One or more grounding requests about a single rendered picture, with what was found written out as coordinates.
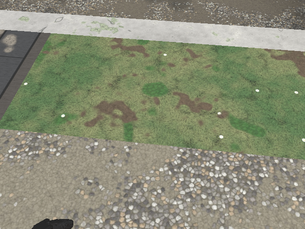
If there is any robot left hand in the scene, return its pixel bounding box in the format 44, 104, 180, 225
31, 219, 73, 229

